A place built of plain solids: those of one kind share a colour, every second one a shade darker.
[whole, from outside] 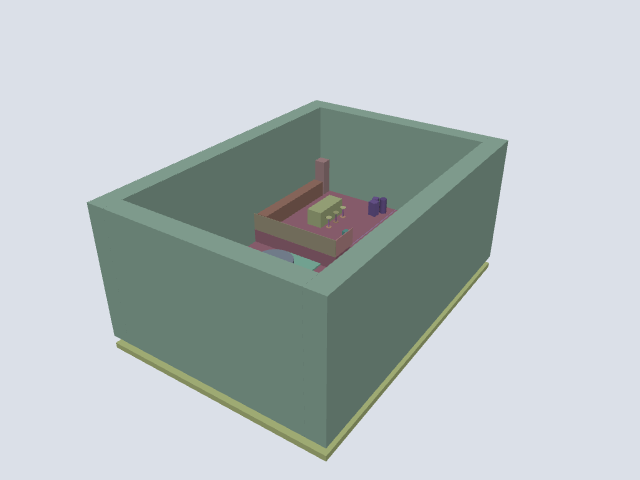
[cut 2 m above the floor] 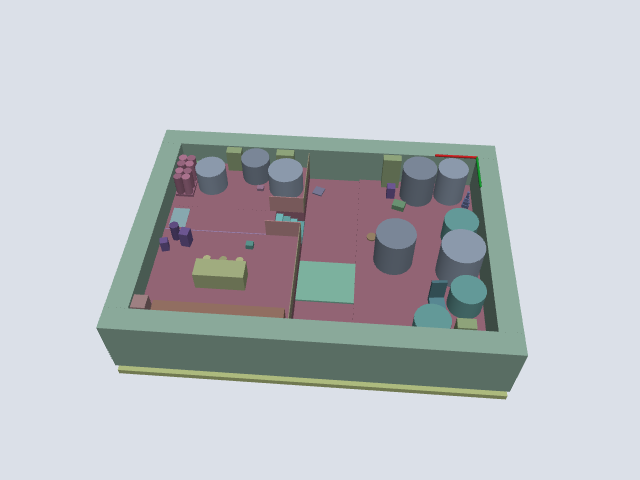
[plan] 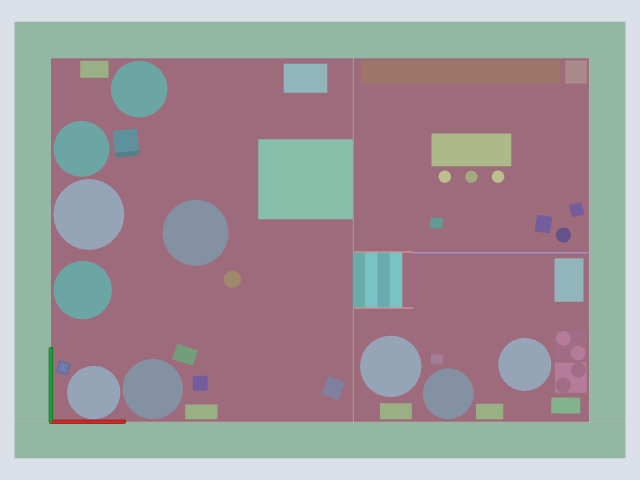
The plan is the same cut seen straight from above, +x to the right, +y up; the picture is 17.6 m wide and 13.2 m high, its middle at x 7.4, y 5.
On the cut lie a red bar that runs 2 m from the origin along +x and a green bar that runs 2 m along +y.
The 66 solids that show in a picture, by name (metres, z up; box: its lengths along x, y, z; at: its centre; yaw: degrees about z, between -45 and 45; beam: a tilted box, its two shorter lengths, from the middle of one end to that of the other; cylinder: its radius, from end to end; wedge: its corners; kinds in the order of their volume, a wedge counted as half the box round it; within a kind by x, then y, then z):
{
 "wall_1": {"box": [1.0, 10.0, 7.0], "at": [-0.5, 5.0, 2.5]},
 "wall_2": {"box": [16.8, 1.0, 7.0], "at": [7.4, -0.5, 2.5]},
 "wall_3": {"box": [16.8, 1.0, 7.0], "at": [7.4, 10.5, 2.5]},
 "wall_4": {"box": [1.0, 10.0, 7.0], "at": [15.3, 5.0, 2.5]},
 "floor_1": {"box": [5.7, 10.0, 1.12], "at": [2.85, 5.0, -0.44]},
 "floor_2": {"box": [2.6, 10.0, 1.0], "at": [7.0, 5.0, -0.5]},
 "floor_3": {"box": [6.5, 3.15, 1.0], "at": [11.55, 1.57, 0.28]},
 "floor_4": {"box": [6.5, 5.35, 1.0], "at": [11.55, 7.33, 0.28]},
 "floor_5": {"box": [5.14, 1.5, 1.0], "at": [12.23, 3.9, 0.28]},
 "floor_base_1": {"box": [16.8, 12.0, 0.3], "at": [7.4, 5.0, -1.57]},
 "vat_1": {"cylinder": 0.97, "from": [1.04, 5.7, 0.12], "to": [1.04, 5.7, 2.36]},
 "vat_2": {"cylinder": 0.73, "from": [1.18, 0.81, 0.12], "to": [1.18, 0.81, 2.01]},
 "vat_3": {"cylinder": 0.83, "from": [2.8, 0.9, 0.12], "to": [2.8, 0.9, 2.53]},
 "vat_4": {"cylinder": 0.91, "from": [3.98, 5.2, 0.12], "to": [3.98, 5.2, 2.69]},
 "vat_5": {"cylinder": 0.84, "from": [9.35, 1.52, 0.78], "to": [9.35, 1.52, 2.92]},
 "vat_6": {"cylinder": 0.7, "from": [10.93, 0.77, 0.78], "to": [10.93, 0.77, 2.67]},
 "vat_7": {"cylinder": 0.73, "from": [13.03, 1.58, 0.78], "to": [13.03, 1.58, 2.84]},
 "tank_low_1": {"cylinder": 0.77, "from": [0.84, 7.51, 0.12], "to": [0.84, 7.51, 1.28]},
 "tank_low_2": {"cylinder": 0.81, "from": [0.88, 3.62, 0.12], "to": [0.88, 3.62, 1.35]},
 "tank_low_3": {"cylinder": 0.78, "from": [2.43, 9.15, 0.12], "to": [2.43, 9.15, 1.29]},
 "counter_1": {"box": [5.48, 0.64, 0.9], "at": [11.27, 9.62, 1.23]},
 "control_cabinet_1": {"box": [0.78, 0.47, 1.87], "at": [1.2, 9.7, 1.05]},
 "control_cabinet_2": {"box": [0.89, 0.41, 1.96], "at": [4.14, 0.28, 1.1]},
 "control_cabinet_3": {"box": [0.88, 0.44, 1.94], "at": [9.49, 0.29, 1.75]},
 "control_cabinet_4": {"box": [0.75, 0.43, 1.75], "at": [12.06, 0.28, 1.65]},
 "island_1": {"box": [2.2, 0.9, 0.94], "at": [11.56, 7.48, 1.25]},
 "keg_stack_1": {"cylinder": 0.21, "from": [14.09, 1.01, 0.92], "to": [14.09, 1.01, 2.0]},
 "keg_stack_2": {"cylinder": 0.21, "from": [14.09, 1.42, 0.92], "to": [14.09, 1.42, 2.0]},
 "keg_stack_3": {"cylinder": 0.2, "from": [14.09, 1.89, 0.92], "to": [14.09, 1.89, 1.96]},
 "keg_stack_4": {"cylinder": 0.2, "from": [14.09, 2.3, 0.92], "to": [14.09, 2.3, 1.96]},
 "keg_stack_5": {"box": [0.87, 0.83, 0.19], "at": [14.29, 1.22, 0.82]},
 "keg_stack_6": {"box": [0.87, 0.81, 0.19], "at": [14.29, 2.1, 0.82]},
 "keg_stack_7": {"cylinder": 0.21, "from": [14.5, 1.01, 0.92], "to": [14.5, 1.01, 2.0]},
 "keg_stack_8": {"cylinder": 0.21, "from": [14.5, 1.42, 0.92], "to": [14.5, 1.42, 2.0]},
 "keg_stack_9": {"cylinder": 0.2, "from": [14.5, 1.89, 0.92], "to": [14.5, 1.89, 1.96]},
 "keg_stack_10": {"cylinder": 0.2, "from": [14.5, 2.3, 0.92], "to": [14.5, 2.3, 1.96]},
 "step_tread_1": {"box": [0.34, 1.5, 0.38], "at": [8.47, 3.9, -0.04]},
 "step_tread_2": {"box": [0.34, 1.5, 0.54], "at": [8.81, 3.9, 0.04]},
 "step_tread_3": {"box": [0.34, 1.5, 0.69], "at": [9.15, 3.9, 0.12]},
 "step_tread_4": {"box": [0.34, 1.5, 0.84], "at": [9.49, 3.9, 0.2]},
 "step_hump_1": {"box": [2.6, 2.2, 0.15], "at": [7.0, 6.67, 0.03]},
 "tall_1": {"box": [0.6, 0.64, 2.1], "at": [14.44, 9.62, 1.82]},
 "bin_1": {"box": [0.41, 0.41, 0.7], "at": [4.11, 1.06, 0.47], "yaw": 0.4},
 "bin_2": {"box": [0.42, 0.46, 0.83], "at": [13.55, 5.44, 1.19], "yaw": -8.0},
 "bin_3": {"cylinder": 0.2, "from": [14.09, 5.13, 0.77], "to": [14.09, 5.13, 1.65]},
 "bin_4": {"box": [0.35, 0.34, 0.58], "at": [14.46, 5.83, 1.06], "yaw": 14.0},
 "rail_rim_1": {"box": [0.04, 3.15, 1.0], "at": [8.32, 1.57, 1.27]},
 "rail_rim_2": {"box": [0.04, 5.35, 1.0], "at": [8.32, 7.33, 1.27]},
 "hand_truck_1": {"box": [0.67, 0.74, 0.3], "at": [2.06, 7.66, 0.27], "yaw": 5.8},
 "hand_truck_2": {"box": [0.67, 0.14, 1.1], "at": [2.1, 7.36, 0.97], "yaw": 5.8},
 "crate_1": {"box": [0.6, 0.45, 0.29], "at": [3.69, 1.84, 0.27], "yaw": -17.8},
 "crate_2": {"box": [0.8, 0.44, 0.31], "at": [14.16, 0.45, 0.93], "yaw": -0.3},
 "rail_1": {"box": [1.62, 0.04, 1.0], "at": [9.15, 3.13, 1.27]},
 "rail_2": {"box": [1.62, 0.04, 1.0], "at": [9.15, 4.67, 1.27]},
 "low_mat_1": {"box": [1.2, 0.8, 0.06], "at": [7.0, 9.45, -0.02]},
 "low_mat_2": {"box": [0.8, 1.2, 0.06], "at": [14.25, 3.9, 0.76]},
 "sign_tower_1": {"box": [0.35, 0.35, 0.25], "at": [0.34, 1.48, 0.19], "yaw": -17.6},
 "sign_tower_2": {"box": [0.28, 0.28, 0.2], "at": [0.34, 1.48, 0.41], "yaw": -17.6},
 "inway_hose_coil_1": {"box": [0.5, 0.53, 0.12], "at": [7.76, 0.92, 0.01], "yaw": -20.0},
 "bucket_1": {"box": [0.34, 0.29, 0.27], "at": [10.6, 5.47, 0.91], "yaw": -2.9},
 "hose_coil_1": {"cylinder": 0.23, "from": [4.99, 3.92, 0.07], "to": [4.99, 3.92, 0.2]},
 "parcel_1": {"box": [0.33, 0.27, 0.16], "at": [10.62, 1.72, 0.85], "yaw": -1.5},
 "stool_seat_1": {"cylinder": 0.17, "from": [10.83, 6.74, 1.35], "to": [10.83, 6.74, 1.4]},
 "stool_seat_2": {"cylinder": 0.17, "from": [11.56, 6.74, 1.35], "to": [11.56, 6.74, 1.4]},
 "stool_seat_3": {"cylinder": 0.17, "from": [12.3, 6.74, 1.35], "to": [12.3, 6.74, 1.4]},
 "low_stripS_1": {"box": [4.84, 0.04, 0.06], "at": [12.38, 4.65, 0.75]}
}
